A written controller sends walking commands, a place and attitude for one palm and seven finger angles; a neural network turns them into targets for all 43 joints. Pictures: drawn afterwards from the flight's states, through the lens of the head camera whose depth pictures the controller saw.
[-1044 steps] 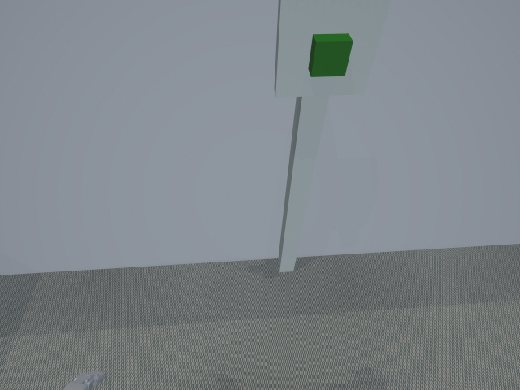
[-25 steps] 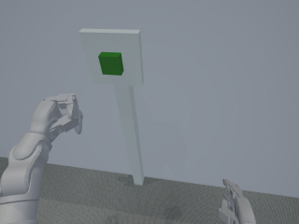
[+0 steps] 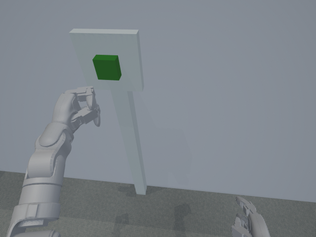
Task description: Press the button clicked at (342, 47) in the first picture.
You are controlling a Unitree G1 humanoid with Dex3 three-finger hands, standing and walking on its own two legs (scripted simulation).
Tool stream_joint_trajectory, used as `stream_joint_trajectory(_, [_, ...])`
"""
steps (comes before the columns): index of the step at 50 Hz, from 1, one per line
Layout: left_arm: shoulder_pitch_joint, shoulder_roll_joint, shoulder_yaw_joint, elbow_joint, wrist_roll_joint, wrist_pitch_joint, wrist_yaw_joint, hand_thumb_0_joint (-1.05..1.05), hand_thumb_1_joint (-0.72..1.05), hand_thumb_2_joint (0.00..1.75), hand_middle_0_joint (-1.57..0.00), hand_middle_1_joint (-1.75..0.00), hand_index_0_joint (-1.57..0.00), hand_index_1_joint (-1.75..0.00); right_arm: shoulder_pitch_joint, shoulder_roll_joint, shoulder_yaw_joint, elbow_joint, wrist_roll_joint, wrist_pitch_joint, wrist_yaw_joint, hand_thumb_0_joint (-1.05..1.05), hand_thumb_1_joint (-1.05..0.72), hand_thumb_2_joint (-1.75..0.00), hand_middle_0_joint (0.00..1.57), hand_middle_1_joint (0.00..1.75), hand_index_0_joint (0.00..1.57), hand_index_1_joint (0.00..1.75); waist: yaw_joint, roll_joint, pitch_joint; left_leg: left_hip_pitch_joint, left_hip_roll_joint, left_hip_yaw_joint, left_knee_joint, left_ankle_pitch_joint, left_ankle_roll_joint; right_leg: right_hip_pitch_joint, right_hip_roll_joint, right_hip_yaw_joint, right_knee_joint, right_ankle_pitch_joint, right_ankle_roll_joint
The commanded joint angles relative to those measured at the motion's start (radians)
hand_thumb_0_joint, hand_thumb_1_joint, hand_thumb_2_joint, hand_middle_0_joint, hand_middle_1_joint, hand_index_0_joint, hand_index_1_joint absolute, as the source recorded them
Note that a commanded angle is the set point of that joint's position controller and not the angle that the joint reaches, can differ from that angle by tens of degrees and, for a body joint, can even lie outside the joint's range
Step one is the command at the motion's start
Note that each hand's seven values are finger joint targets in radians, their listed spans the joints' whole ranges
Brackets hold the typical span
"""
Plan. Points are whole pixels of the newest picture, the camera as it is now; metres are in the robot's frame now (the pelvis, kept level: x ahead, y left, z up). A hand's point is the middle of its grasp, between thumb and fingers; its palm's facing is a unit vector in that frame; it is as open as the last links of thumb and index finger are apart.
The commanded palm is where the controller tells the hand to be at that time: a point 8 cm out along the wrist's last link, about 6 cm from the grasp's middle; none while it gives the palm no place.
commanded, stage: aim a knuckle at the button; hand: left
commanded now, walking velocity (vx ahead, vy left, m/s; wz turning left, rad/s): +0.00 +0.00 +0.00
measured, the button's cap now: (108, 67) +0.52 +0.18 +0.20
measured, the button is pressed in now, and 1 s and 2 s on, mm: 0 0 9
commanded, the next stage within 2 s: press the button with the knuckle in 1.06 s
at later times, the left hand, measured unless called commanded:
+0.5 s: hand (114, 91) +0.43 +0.15 +0.17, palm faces -0.02 -1.00 +0.00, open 3.1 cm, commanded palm +0.40 +0.21 +0.17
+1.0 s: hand (110, 96) +0.41 +0.15 +0.17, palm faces -0.01 -1.00 +0.01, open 3.1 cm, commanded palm +0.39 +0.21 +0.17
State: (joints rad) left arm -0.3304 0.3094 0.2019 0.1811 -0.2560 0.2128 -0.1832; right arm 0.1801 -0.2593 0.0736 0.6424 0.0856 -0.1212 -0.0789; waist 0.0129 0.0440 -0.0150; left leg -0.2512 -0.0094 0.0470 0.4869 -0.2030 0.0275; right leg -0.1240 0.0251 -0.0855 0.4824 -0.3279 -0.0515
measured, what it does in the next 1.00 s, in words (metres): stands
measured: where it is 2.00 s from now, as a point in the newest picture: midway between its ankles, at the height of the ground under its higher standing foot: outside the picture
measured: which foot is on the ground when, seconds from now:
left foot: down 0.00-1.00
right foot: down 0.00-1.00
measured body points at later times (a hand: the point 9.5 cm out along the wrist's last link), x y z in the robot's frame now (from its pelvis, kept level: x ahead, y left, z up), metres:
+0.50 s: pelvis +0.00 +0.00 +0.00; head +0.01 -0.01 +0.45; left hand +0.43 +0.21 +0.17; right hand +0.08 -0.26 -0.12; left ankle +0.04 +0.10 -0.74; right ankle -0.04 -0.08 -0.74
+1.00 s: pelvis +0.00 +0.01 +0.00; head +0.00 -0.01 +0.45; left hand +0.41 +0.21 +0.17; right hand +0.14 -0.24 -0.10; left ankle +0.04 +0.10 -0.74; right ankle -0.04 -0.08 -0.74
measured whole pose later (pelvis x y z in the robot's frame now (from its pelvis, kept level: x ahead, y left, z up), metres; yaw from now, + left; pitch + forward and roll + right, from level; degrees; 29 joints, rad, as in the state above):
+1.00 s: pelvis +0.00 +0.01 +0.00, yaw -1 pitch +0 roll +0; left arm -0.61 0.28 0.19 0.59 -0.21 0.06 -0.13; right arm 0.23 -0.27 0.04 0.65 0.08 -0.05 -0.06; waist -0.02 0.04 -0.03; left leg -0.30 0.00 0.06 0.49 -0.20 0.03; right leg -0.17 0.03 -0.07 0.48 -0.32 -0.05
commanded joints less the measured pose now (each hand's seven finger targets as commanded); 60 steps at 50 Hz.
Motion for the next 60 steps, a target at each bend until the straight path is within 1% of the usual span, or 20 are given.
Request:
stream_joint_trajectory(1, [-0.496,0.181,0.057,-0.116,0.005,-0.087,0.017,0.0,0.9,0.9,-1.3,-1.5,-1.3,-1.5,-0.092,-0.113,-0.051,-0.143,-0.003,-0.032,-0.011,0.0,-0.9,-0.9,0.2,0.3,0.2,0.3,-0.027,-0.047,-0.217,0.226,0.008,-0.068,-0.025,0.166,0.024,-0.124,-0.028,0.076,-0.097,0.309,0.038])
stream_joint_trajectory(6, [-0.576,0.218,0.082,0.025,0.015,-0.123,0.025,0.0,0.9,0.9,-1.3,-1.5,-1.3,-1.5,-0.051,-0.124,-0.058,-0.126,-0.006,-0.012,-0.011,0.0,-0.9,-0.9,0.2,0.3,0.2,0.3,-0.03,-0.077,-0.252,0.214,0.01,-0.066,-0.022,0.181,0.027,-0.107,-0.029,0.082,-0.092,0.335,0.038])
stream_joint_trajectory(10, [-0.625,0.242,0.1,0.106,0.025,-0.154,0.029,0.0,0.9,0.9,-1.3,-1.5,-1.3,-1.5,-0.022,-0.128,-0.065,-0.121,-0.006,0.001,-0.009,0.0,-0.9,-0.9,0.2,0.3,0.2,0.3,-0.031,-0.057,-0.263,0.202,0.008,-0.058,-0.023,0.186,0.026,-0.099,-0.028,0.084,-0.087,0.35,0.037])
stream_joint_trajectory(15, [-0.726,0.21,0.059,0.174,0.036,-0.198,0.033,0.0,0.9,0.9,-1.3,-1.5,-1.3,-1.5,0.021,-0.134,-0.076,-0.108,-0.006,0.008,-0.004,0.0,-0.9,-0.9,0.2,0.3,0.2,0.3,-0.049,-0.018,-0.283,0.217,0.011,-0.059,-0.013,0.199,0.027,-0.126,-0.022,0.084,-0.08,0.35,0.033])
stream_joint_trajectory(16, [-0.755,0.2,0.048,0.192,0.035,-0.207,0.035,0.0,0.9,0.9,-1.3,-1.5,-1.3,-1.5,0.032,-0.137,-0.079,-0.101,-0.007,0.009,-0.003,0.0,-0.9,-0.9,0.2,0.3,0.2,0.3,-0.059,-0.057,-0.278,0.208,0.013,-0.059,-0.009,0.193,0.031,-0.133,-0.02,0.084,-0.083,0.348,0.037])
stream_joint_trajectory(18, [-0.818,0.208,0.049,0.222,0.043,-0.227,0.042,0.0,0.9,0.9,-1.3,-1.5,-1.3,-1.5,0.056,-0.141,-0.083,-0.088,-0.008,0.011,-0.002,0.0,-0.9,-0.9,0.2,0.3,0.2,0.3,-0.066,-0.038,-0.293,0.215,0.013,-0.062,-0.011,0.19,0.029,-0.145,-0.017,0.082,-0.079,0.333,0.034])
stream_joint_trajectory(20, [-0.785,0.205,0.063,0.244,0.046,-0.242,0.048,0.0,0.9,0.9,-1.3,-1.5,-1.3,-1.5,0.069,-0.141,-0.089,-0.09,-0.01,0.011,0.003,0.0,-0.9,-0.9,0.2,0.3,0.2,0.3,-0.052,-0.019,-0.315,0.233,0.015,-0.063,-0.008,0.218,0.027,-0.14,-0.014,0.08,-0.072,0.349,0.029])
stream_joint_trajectory(21, [-0.757,0.239,0.099,0.239,0.047,-0.253,0.054,0.0,0.9,0.9,-1.3,-1.5,-1.3,-1.5,0.077,-0.146,-0.092,-0.092,-0.015,0.01,0.006,0.0,-0.9,-0.9,0.2,0.3,0.2,0.3,-0.039,-0.073,-0.343,0.22,0.015,-0.064,-0.007,0.236,0.03,-0.106,-0.013,0.079,-0.067,0.373,0.031])
stream_joint_trajectory(23, [-0.716,0.257,0.118,0.235,0.051,-0.259,0.053,0.0,0.9,0.9,-1.3,-1.5,-1.3,-1.5,0.078,-0.145,-0.093,-0.103,-0.015,0.015,0.01,0.0,-0.9,-0.9,0.2,0.3,0.2,0.3,-0.027,-0.052,-0.354,0.206,0.013,-0.051,-0.014,0.255,0.03,-0.071,-0.017,0.085,-0.061,0.421,0.033])
stream_joint_trajectory(31, [-0.654,0.238,0.107,0.159,0.046,-0.25,0.047,0.0,0.9,0.9,-1.3,-1.5,-1.3,-1.5,0.065,-0.143,-0.097,-0.125,-0.008,0.028,0.014,0.0,-0.9,-0.9,0.2,0.3,0.2,0.3,-0.031,-0.065,-0.293,0.201,0.02,-0.037,-0.02,0.249,0.034,-0.084,-0.009,0.081,-0.074,0.424,0.036])
stream_joint_trajectory(36, [-0.681,0.243,0.105,0.097,0.043,-0.244,0.042,0.0,0.9,0.9,-1.3,-1.5,-1.3,-1.5,0.054,-0.139,-0.096,-0.126,-0.007,0.026,0.008,0.0,-0.9,-0.9,0.2,0.3,0.2,0.3,-0.039,-0.036,-0.31,0.229,0.02,-0.037,-0.015,0.259,0.035,-0.087,-0.01,0.087,-0.077,0.43,0.037])
stream_joint_trajectory(39, [-0.712,0.158,0.024,0.114,0.036,-0.233,0.031,0.0,0.9,0.9,-1.3,-1.5,-1.3,-1.5,0.04,-0.132,-0.09,-0.119,-0.001,0.025,0.006,0.0,-0.9,-0.9,0.2,0.3,0.2,0.3,-0.063,-0.004,-0.272,0.255,0.021,-0.05,-0.015,0.227,0.03,-0.148,-0.007,0.077,-0.085,0.372,0.033])
stream_joint_trajectory(41, [-0.717,0.15,0.019,0.137,0.033,-0.226,0.036,0.0,0.9,0.9,-1.3,-1.5,-1.3,-1.5,0.042,-0.136,-0.091,-0.113,-0.002,0.023,0.003,0.0,-0.9,-0.9,0.2,0.3,0.2,0.3,-0.066,-0.063,-0.267,0.25,0.021,-0.055,-0.013,0.215,0.034,-0.156,-0.004,0.076,-0.089,0.353,0.035])
stream_joint_trajectory(44, [-0.729,0.135,0.017,0.161,0.032,-0.215,0.047,0.0,0.9,0.9,-1.3,-1.5,-1.3,-1.5,0.034,-0.134,-0.087,-0.112,-0.003,0.023,0.004,0.0,-0.9,-0.9,0.2,0.3,0.2,0.3,-0.059,-0.051,-0.278,0.254,0.018,-0.062,-0.015,0.201,0.029,-0.167,-0.008,0.071,-0.086,0.332,0.033])
stream_joint_trajectory(46, [-0.704,0.184,0.059,0.204,0.038,-0.212,0.059,0.0,0.9,0.9,-1.3,-1.5,-1.3,-1.5,0.038,-0.138,-0.086,-0.105,-0.006,0.029,0.004,0.0,-0.9,-0.9,0.2,0.3,0.2,0.3,-0.05,-0.088,-0.267,0.224,0.018,-0.059,-0.011,0.188,0.032,-0.157,-0.008,0.078,-0.088,0.325,0.036])
stream_joint_trajectory(49, [-0.722,0.205,0.073,0.214,0.046,-0.219,0.065,0.0,0.9,0.9,-1.3,-1.5,-1.3,-1.5,0.027,-0.133,-0.078,-0.117,-0.007,0.038,0.005,0.0,-0.9,-0.9,0.2,0.3,0.2,0.3,-0.04,-0.067,-0.268,0.198,0.01,-0.056,-0.017,0.181,0.031,-0.128,-0.017,0.083,-0.082,0.339,0.033])
stream_joint_trajectory(52, [-0.758,0.186,0.049,0.179,0.051,-0.242,0.062,0.0,0.9,0.9,-1.3,-1.5,-1.3,-1.5,0.02,-0.128,-0.078,-0.13,-0.008,0.04,0.008,0.0,-0.9,-0.9,0.2,0.3,0.2,0.3,-0.044,-0.035,-0.3,0.222,0.012,-0.057,-0.013,0.194,0.031,-0.128,-0.016,0.086,-0.076,0.344,0.032])
stream_joint_trajectory(54, [-0.753,0.217,0.074,0.183,0.048,-0.25,0.057,0.0,0.9,0.9,-1.3,-1.5,-1.3,-1.5,0.02,-0.129,-0.077,-0.131,-0.007,0.041,0.007,0.0,-0.9,-0.9,0.2,0.3,0.2,0.3,-0.04,-0.026,-0.305,0.221,0.012,-0.055,-0.015,0.193,0.029,-0.112,-0.016,0.088,-0.078,0.349,0.03])
stream_joint_trajectory(58, [-0.732,0.157,0.027,0.223,0.038,-0.242,0.042,0.0,0.9,0.9,-1.3,-1.5,-1.3,-1.5,0.025,-0.131,-0.079,-0.13,-0.001,0.041,0.007,0.0,-0.9,-0.9,0.2,0.3,0.2,0.3,-0.052,-0.056,-0.262,0.21,0.015,-0.057,-0.017,0.172,0.029,-0.146,-0.01,0.078,-0.083,0.326,0.032])
stream_joint_trajectory(60, [-0.783,0.182,0.043,0.239,0.036,-0.236,0.047,0.0,0.9,0.9,-1.3,-1.5,-1.3,-1.5,0.032,-0.135,-0.08,-0.118,-0.001,0.039,0.003,0.0,-0.9,-0.9,0.2,0.3,0.2,0.3,-0.06,-0.05,-0.253,0.205,0.015,-0.058,-0.016,0.146,0.031,-0.166,-0.011,0.084,-0.093,0.296,0.034])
